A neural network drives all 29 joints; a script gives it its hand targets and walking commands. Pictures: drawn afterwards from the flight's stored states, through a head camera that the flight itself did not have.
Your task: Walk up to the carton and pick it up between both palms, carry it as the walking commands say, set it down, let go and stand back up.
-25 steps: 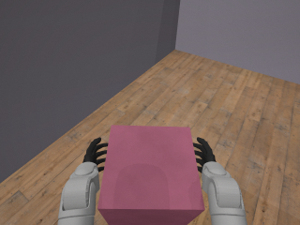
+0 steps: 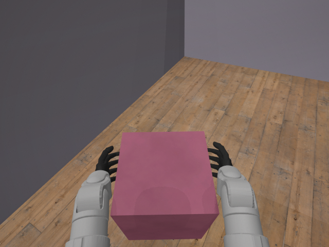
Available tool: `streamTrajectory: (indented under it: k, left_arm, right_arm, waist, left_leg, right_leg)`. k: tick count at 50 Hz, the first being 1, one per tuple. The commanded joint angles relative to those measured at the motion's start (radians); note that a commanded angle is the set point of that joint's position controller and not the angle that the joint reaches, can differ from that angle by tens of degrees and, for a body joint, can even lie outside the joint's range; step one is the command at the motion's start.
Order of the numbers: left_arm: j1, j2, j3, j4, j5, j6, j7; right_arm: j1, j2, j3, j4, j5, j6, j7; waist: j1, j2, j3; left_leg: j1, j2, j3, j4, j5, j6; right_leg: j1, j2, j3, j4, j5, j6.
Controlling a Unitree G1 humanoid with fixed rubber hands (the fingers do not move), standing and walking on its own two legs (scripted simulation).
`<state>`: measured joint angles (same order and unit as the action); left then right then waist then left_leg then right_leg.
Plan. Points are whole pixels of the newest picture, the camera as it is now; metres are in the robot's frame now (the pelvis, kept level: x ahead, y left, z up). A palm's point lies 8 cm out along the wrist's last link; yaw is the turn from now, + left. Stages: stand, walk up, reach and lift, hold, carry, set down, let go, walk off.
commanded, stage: hold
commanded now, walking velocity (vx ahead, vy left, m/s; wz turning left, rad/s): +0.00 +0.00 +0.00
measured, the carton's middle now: (164, 188) +0.29 +0.01 -0.02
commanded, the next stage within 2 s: set down in 0.14 s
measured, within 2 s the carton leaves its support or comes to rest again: neither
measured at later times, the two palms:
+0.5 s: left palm (104, 173) +0.33 +0.17 +0.02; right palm (214, 168) +0.33 -0.13 +0.02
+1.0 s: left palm (117, 186) +0.34 +0.16 -0.08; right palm (214, 184) +0.33 -0.14 -0.08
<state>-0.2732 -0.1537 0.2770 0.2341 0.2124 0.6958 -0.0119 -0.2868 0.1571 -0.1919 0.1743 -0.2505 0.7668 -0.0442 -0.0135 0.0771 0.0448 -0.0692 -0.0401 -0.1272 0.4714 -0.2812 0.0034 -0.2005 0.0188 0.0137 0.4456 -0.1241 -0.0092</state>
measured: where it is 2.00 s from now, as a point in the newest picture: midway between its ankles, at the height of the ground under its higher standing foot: outside the picture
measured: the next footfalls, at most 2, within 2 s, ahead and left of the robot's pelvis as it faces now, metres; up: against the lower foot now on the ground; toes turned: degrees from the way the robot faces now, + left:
none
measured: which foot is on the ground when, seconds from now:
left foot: down 0.00-1.00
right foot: down 0.00-1.00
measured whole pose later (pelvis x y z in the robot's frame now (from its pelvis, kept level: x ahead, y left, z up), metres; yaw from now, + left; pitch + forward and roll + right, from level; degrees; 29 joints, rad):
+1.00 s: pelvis +0.01 +0.02 -0.03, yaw +3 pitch +17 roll +1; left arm -0.39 -0.18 0.35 0.55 0.29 0.25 0.02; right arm -0.38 0.14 -0.37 0.48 -0.29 0.29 0.01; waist -0.05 0.04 -0.06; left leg -0.68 -0.09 -0.12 0.73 -0.35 0.00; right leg -0.78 0.04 0.10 0.69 -0.20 0.02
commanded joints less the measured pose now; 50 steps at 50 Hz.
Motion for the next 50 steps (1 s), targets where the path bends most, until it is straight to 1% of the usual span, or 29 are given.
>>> streamTrajectory:
  k: [1,2,4,7,8,9,11,13,14,18,21,23,25,28,31,34,36,39,44,47,50]
  left_arm:
    - [-0.632,-0.798,-0.49,0.055,-0.194,-0.043,-0.194]
    - [-0.667,-0.806,-0.476,0.096,-0.189,-0.049,-0.198]
    - [-0.713,-0.814,-0.447,0.143,-0.177,-0.058,-0.209]
    - [-0.712,-0.826,-0.415,0.173,-0.166,-0.057,-0.224]
    - [-0.563,-0.828,-0.354,0.27,-0.072,-0.043,-0.228]
    - [-0.602,-0.846,-0.381,0.22,-0.1,-0.055,-0.235]
    - [-0.613,-0.832,-0.354,0.233,-0.086,-0.066,-0.247]
    - [-0.62,-0.835,-0.347,0.231,-0.074,-0.084,-0.246]
    - [-0.62,-0.847,-0.357,0.224,-0.073,-0.095,-0.244]
    - [-0.599,-0.897,-0.409,0.198,-0.087,-0.133,-0.238]
    - [-0.535,-0.917,-0.448,0.181,-0.091,-0.158,-0.229]
    - [-0.479,-0.92,-0.463,0.178,-0.09,-0.177,-0.218]
    - [-0.433,-0.92,-0.464,0.185,-0.085,-0.198,-0.206]
    - [-0.389,-0.926,-0.466,0.2,-0.082,-0.236,-0.19]
    - [-0.368,-0.938,-0.483,0.212,-0.083,-0.281,-0.179]
    - [-0.362,-0.944,-0.496,0.232,-0.081,-0.33,-0.169]
    - [-0.367,-0.941,-0.496,0.252,-0.076,-0.363,-0.163]
    - [-0.391,-0.932,-0.483,0.281,-0.062,-0.406,-0.156]
    - [-0.471,-0.897,-0.445,0.326,-0.03,-0.456,-0.157]
    - [-0.533,-0.871,-0.429,0.341,-0.018,-0.474,-0.167]
    - [-0.592,-0.857,-0.423,0.354,-0.017,-0.489,-0.183]
  right_arm:
    - [-0.548,0.871,0.499,0.066,0.204,-0.021,0.227]
    - [-0.57,0.88,0.479,0.1,0.199,-0.02,0.23]
    - [-0.598,0.905,0.458,0.146,0.203,-0.018,0.233]
    - [-0.596,0.928,0.441,0.17,0.218,-0.014,0.237]
    - [-0.483,0.936,0.394,0.293,0.172,0.01,0.243]
    - [-0.511,0.921,0.398,0.222,0.195,-0.007,0.25]
    - [-0.545,0.908,0.35,0.238,0.186,-0.023,0.253]
    - [-0.55,0.899,0.346,0.251,0.179,-0.053,0.262]
    - [-0.542,0.895,0.348,0.255,0.177,-0.068,0.268]
    - [-0.516,0.885,0.35,0.25,0.169,-0.126,0.275]
    - [-0.457,0.871,0.359,0.231,0.163,-0.161,0.276]
    - [-0.42,0.856,0.365,0.217,0.159,-0.185,0.278]
    - [-0.392,0.839,0.368,0.213,0.155,-0.211,0.283]
    - [-0.368,0.823,0.37,0.216,0.15,-0.256,0.291]
    - [-0.353,0.818,0.377,0.221,0.147,-0.306,0.296]
    - [-0.343,0.815,0.381,0.237,0.142,-0.357,0.295]
    - [-0.344,0.81,0.379,0.255,0.135,-0.39,0.294]
    - [-0.368,0.804,0.375,0.285,0.121,-0.434,0.29]
    - [-0.442,0.797,0.361,0.334,0.088,-0.483,0.277]
    - [-0.487,0.809,0.354,0.358,0.072,-0.501,0.266]
    - [-0.526,0.833,0.353,0.376,0.06,-0.513,0.255]
  waist:
    - [-0.018,-0.061,-0.165]
    - [-0.026,-0.065,-0.158]
    - [-0.025,-0.085,-0.167]
    - [-0.02,-0.087,-0.195]
    - [0.008,-0.152,-0.214]
    - [-0.025,-0.147,-0.198]
    - [-0.028,-0.136,-0.158]
    - [-0.01,-0.091,-0.146]
    - [-0.013,-0.074,-0.154]
    - [-0.049,-0.037,-0.208]
    - [-0.069,-0.033,-0.254]
    - [-0.069,-0.035,-0.281]
    - [-0.064,-0.036,-0.304]
    - [-0.055,-0.036,-0.348]
    - [-0.055,-0.034,-0.414]
    - [-0.06,-0.034,-0.466]
    - [-0.062,-0.033,-0.488]
    - [-0.056,-0.033,-0.511]
    - [-0.048,-0.044,-0.524]
    - [-0.045,-0.056,-0.542]
    - [-0.043,-0.066,-0.586]
  left_leg:
    - [-0.414,-0.015,-0.042,-0.177,-0.14,0.103]
    - [-0.401,-0.019,-0.039,-0.169,-0.144,0.102]
    - [-0.371,-0.023,-0.033,-0.15,-0.129,0.096]
    - [-0.346,-0.024,-0.026,-0.147,-0.066,0.086]
    - [-0.343,-0.017,0.037,-0.176,-0.119,0.065]
    - [-0.334,-0.023,0.03,-0.182,-0.087,0.064]
    - [-0.299,-0.033,0.037,-0.181,-0.069,0.06]
    - [-0.308,-0.028,0.035,-0.182,-0.078,0.059]
    - [-0.315,-0.024,0.03,-0.182,-0.068,0.056]
    - [-0.317,-0.017,0.016,-0.164,-0.002,0.037]
    - [-0.298,-0.017,0.001,-0.144,0.106,0.022]
    - [-0.284,-0.018,-0.008,-0.127,0.191,0.013]
    - [-0.28,-0.02,-0.013,-0.107,0.259,0.007]
    - [-0.277,-0.024,-0.016,-0.069,0.351,-0.004]
    - [-0.277,-0.028,-0.017,-0.029,0.437,-0.017]
    - [-0.305,-0.035,-0.019,0.005,0.479,-0.026]
    - [-0.336,-0.041,-0.022,0.024,0.477,-0.028]
    - [-0.4,-0.05,-0.022,0.052,0.432,-0.027]
    - [-0.539,-0.067,-0.005,0.104,0.276,-0.019]
    - [-0.627,-0.077,0.009,0.144,0.186,-0.011]
    - [-0.71,-0.086,0.026,0.19,0.123,-0.005]
  right_leg:
    - [0.397,0.046,0.094,0.001,-0.227,0.042]
    - [0.372,0.044,0.094,-0.006,-0.25,0.043]
    - [0.34,0.039,0.097,-0.022,-0.266,0.045]
    - [0.352,0.042,0.088,-0.033,-0.184,0.051]
    - [0.475,0.04,0.098,-0.121,-0.235,0.039]
    - [0.466,0.031,0.1,-0.131,-0.201,0.033]
    - [0.398,0.025,0.097,-0.143,-0.187,0.035]
    - [0.377,0.03,0.084,-0.12,-0.163,0.03]
    - [0.38,0.036,0.076,-0.105,-0.131,0.027]
    - [0.38,0.051,0.062,-0.061,0.01,0.021]
    - [0.368,0.06,0.054,-0.027,0.145,0.017]
    - [0.345,0.065,0.051,-0.002,0.224,0.016]
    - [0.306,0.068,0.05,0.019,0.27,0.016]
    - [0.234,0.073,0.05,0.049,0.316,0.013]
    - [0.174,0.077,0.052,0.075,0.362,0.01]
    - [0.12,0.079,0.055,0.101,0.391,0.008]
    - [0.079,0.08,0.058,0.12,0.387,0.006]
    - [0.02,0.08,0.059,0.154,0.352,0.004]
    - [-0.062,0.077,0.057,0.217,0.252,0.006]
    - [-0.101,0.074,0.054,0.253,0.196,0.012]
    - [-0.128,0.072,0.055,0.289,0.166,0.019]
